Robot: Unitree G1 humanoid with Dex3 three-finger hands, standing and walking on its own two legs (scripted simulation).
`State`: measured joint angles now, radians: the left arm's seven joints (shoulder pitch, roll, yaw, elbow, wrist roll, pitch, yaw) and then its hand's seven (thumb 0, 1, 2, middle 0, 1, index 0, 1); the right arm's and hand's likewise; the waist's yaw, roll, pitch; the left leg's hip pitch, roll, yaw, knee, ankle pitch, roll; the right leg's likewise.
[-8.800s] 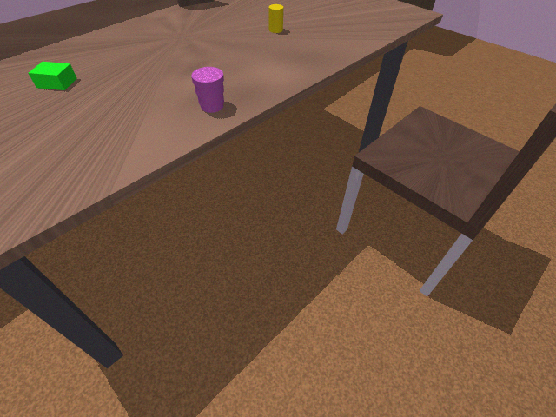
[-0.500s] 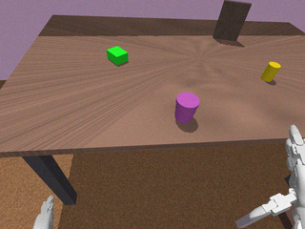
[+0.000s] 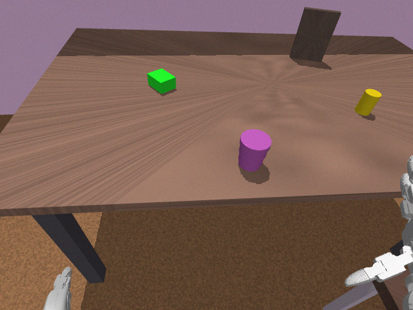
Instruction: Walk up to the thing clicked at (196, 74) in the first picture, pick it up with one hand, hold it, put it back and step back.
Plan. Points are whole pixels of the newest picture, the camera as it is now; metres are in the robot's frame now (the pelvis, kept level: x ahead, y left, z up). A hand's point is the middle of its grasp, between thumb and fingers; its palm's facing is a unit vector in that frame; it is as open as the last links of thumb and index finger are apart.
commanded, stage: go down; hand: right
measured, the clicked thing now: (252, 151) +0.48 -0.15 +0.01
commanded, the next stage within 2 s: none
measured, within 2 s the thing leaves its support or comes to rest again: neither
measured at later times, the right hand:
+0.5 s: hand (363, 165) +0.32 -0.30 +0.14, palm faces +0.11 +0.99 -0.11, open 17.6 cm
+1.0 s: hand (365, 145) +0.36 -0.32 +0.16, palm faces +0.03 +1.00 +0.01, open 17.6 cm
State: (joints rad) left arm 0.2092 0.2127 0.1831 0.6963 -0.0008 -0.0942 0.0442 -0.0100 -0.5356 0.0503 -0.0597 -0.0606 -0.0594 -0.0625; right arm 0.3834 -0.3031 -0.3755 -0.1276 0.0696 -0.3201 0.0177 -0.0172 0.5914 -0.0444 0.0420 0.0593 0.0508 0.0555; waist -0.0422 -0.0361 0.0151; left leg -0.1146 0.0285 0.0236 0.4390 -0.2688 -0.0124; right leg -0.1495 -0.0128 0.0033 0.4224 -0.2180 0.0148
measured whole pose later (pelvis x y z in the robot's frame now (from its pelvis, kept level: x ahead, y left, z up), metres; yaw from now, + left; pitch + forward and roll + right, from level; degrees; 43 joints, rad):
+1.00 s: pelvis +0.00 -0.01 +0.00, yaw +0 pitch +3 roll +1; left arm 0.20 0.26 0.00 0.72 -0.02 -0.21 0.19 -0.01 -0.53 0.04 -0.05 -0.05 -0.06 -0.05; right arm -0.46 -0.65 -0.49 0.77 0.29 0.01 0.57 -0.02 0.56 -0.03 0.05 0.05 0.04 0.04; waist 0.03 -0.01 -0.07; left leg -0.25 0.02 0.02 0.48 -0.27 -0.02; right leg -0.31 -0.02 0.00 0.51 -0.25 0.01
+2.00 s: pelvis +0.01 -0.01 -0.01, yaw +2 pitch +9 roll +2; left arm 0.22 0.27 -0.04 0.64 0.00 -0.22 0.18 -0.01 -0.53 0.05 -0.05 -0.05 -0.05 -0.05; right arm -0.73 -0.80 -0.54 1.08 0.20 -0.07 0.57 -0.02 0.59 -0.03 0.05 0.05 0.04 0.04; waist 0.08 0.00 -0.08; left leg -0.41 0.00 0.00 0.54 -0.30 -0.03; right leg -0.47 -0.04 -0.01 0.62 -0.31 0.00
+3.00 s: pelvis +0.01 -0.02 -0.02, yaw +2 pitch +10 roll +2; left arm 0.23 0.26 -0.04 0.61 0.00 -0.23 0.17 -0.01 -0.53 0.05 -0.05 -0.05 -0.05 -0.05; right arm -0.76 -0.81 -0.52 1.11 0.19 -0.08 0.57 -0.02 0.61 -0.04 0.04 0.05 0.04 0.05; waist 0.09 0.00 -0.09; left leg -0.44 0.00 0.00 0.57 -0.30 -0.03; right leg -0.51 -0.04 -0.01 0.66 -0.32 0.00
